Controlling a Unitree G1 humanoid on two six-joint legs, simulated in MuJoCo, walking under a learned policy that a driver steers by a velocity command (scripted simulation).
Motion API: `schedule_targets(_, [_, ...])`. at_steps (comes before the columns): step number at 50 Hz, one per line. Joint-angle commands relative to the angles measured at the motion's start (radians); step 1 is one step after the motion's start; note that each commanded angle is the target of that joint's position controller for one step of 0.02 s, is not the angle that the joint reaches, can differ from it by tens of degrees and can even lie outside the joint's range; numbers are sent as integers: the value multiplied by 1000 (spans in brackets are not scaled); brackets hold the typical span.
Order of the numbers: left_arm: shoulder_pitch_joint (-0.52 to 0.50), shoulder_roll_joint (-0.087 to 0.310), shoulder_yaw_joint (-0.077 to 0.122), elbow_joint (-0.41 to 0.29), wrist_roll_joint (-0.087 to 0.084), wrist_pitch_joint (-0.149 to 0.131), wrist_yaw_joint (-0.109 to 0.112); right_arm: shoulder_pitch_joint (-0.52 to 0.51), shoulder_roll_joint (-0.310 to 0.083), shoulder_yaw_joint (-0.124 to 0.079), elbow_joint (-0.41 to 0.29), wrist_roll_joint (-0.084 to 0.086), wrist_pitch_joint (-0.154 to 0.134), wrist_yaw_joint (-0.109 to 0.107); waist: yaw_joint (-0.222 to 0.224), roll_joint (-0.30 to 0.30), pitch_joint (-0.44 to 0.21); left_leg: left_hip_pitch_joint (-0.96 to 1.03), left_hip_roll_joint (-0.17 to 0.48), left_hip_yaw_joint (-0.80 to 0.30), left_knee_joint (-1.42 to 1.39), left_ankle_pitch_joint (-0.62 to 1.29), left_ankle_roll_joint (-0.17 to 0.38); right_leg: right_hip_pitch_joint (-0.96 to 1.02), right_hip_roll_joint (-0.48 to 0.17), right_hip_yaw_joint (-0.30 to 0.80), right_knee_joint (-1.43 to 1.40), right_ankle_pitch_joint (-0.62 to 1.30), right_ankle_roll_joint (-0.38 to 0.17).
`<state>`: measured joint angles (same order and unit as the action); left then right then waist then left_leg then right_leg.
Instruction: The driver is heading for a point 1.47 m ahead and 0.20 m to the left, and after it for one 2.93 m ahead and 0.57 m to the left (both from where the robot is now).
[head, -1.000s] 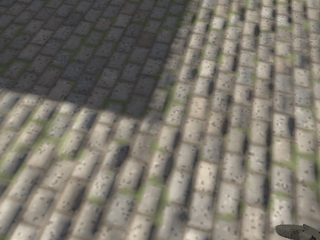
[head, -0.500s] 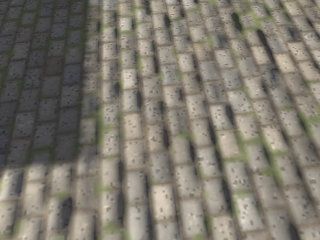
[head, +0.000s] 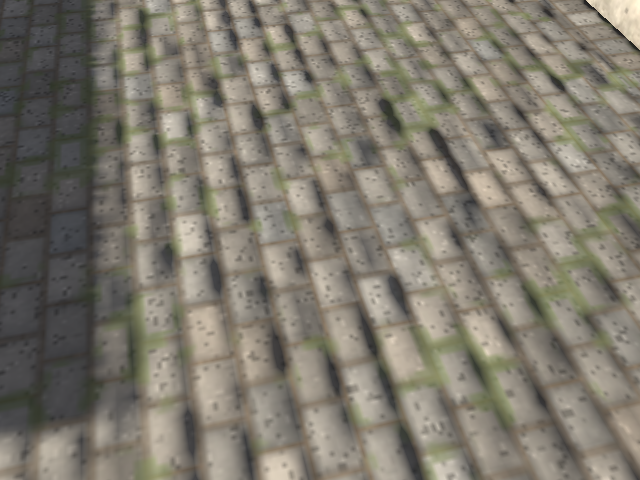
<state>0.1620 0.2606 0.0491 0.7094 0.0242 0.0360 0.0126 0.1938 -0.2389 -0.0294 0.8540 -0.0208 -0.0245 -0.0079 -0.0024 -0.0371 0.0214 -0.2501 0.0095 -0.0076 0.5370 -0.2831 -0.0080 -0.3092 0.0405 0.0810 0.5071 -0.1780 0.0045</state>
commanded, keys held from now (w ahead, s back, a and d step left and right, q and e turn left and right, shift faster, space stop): no key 1.00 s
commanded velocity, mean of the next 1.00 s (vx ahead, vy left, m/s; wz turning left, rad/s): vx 0.00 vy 0.00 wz -0.02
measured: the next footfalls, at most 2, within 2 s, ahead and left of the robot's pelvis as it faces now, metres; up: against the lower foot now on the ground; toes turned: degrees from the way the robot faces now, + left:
right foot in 1.90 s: +0.14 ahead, -0.12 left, +0.00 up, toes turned -2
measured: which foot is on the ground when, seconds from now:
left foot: down 0.00-1.00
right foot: down 0.00-1.00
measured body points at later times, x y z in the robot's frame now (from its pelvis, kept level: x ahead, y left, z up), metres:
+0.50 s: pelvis +0.02 +0.01 +0.00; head +0.03 +0.01 +0.45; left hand +0.13 +0.27 -0.13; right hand +0.11 -0.25 -0.13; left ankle +0.00 +0.13 -0.73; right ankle +0.05 -0.12 -0.73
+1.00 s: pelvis +0.03 +0.02 +0.00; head +0.03 +0.02 +0.45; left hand +0.08 +0.28 -0.14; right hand +0.06 -0.24 -0.14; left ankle +0.00 +0.13 -0.73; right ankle +0.05 -0.12 -0.73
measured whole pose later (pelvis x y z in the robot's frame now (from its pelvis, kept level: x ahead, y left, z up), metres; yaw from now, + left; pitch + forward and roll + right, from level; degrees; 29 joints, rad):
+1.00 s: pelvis +0.03 +0.02 +0.00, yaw +0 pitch -2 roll +0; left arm 0.17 0.23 0.04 1.08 0.00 0.02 0.04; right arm 0.23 -0.23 0.00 1.05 -0.01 -0.02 -0.02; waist -0.01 0.00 0.04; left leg -0.15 -0.02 0.00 0.47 -0.29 0.02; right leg -0.22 0.01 0.09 0.47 -0.22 0.03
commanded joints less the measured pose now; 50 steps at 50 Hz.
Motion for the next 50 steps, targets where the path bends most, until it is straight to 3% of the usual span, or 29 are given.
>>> schedule_targets(1, [-8, 102, 30, -49, -6, -5, 0, -33, -142, -22, -52, 2, -19, -1, 9, 128, -39, -75, 97, -118, -188, -38, 40, 131, -49, 44, -29, 30, -29])
schedule_targets(5, [-15, 91, 29, -22, -5, -20, 2, -29, -138, -18, -44, 9, -15, -7, -6, 38, -28, -28, 66, -73, -128, 23, 36, 94, -62, 61, -52, 78, -33])
schedule_targets(9, [-3, 88, 28, 7, -11, -29, 7, -23, -126, -14, -27, 10, -10, -6, -12, 9, -52, 8, 52, -53, -104, 92, 35, 110, -67, 65, -46, 138, -31])
schedule_targets(32, [-4, 85, 21, 217, -20, -25, 30, 2, -121, -2, 124, 15, -2, -13, -5, 36, -12, 23, 27, -35, -157, 103, 29, 160, -58, 38, -73, 150, -19])
schedule_targets(50, [13, 76, 4, 349, -23, -25, 36, 77, -99, 10, 176, 15, -1, -18, -3, 40, 11, 23, 20, -33, -178, 93, 37, 141, -51, 17, -92, 110, -7])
